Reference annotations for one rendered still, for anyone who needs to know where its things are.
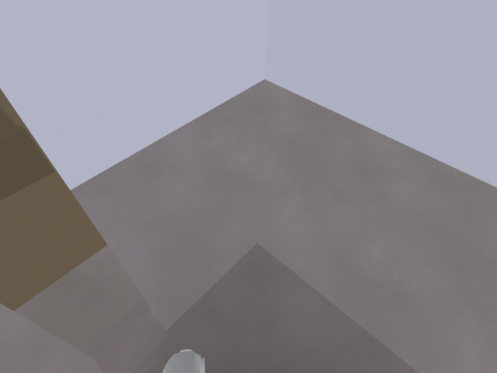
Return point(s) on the cabinet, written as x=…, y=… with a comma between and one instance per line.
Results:
x=44, y=233

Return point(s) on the left robot thigh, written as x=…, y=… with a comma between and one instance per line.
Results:
x=185, y=362

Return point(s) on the drawer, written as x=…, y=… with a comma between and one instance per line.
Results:
x=21, y=162

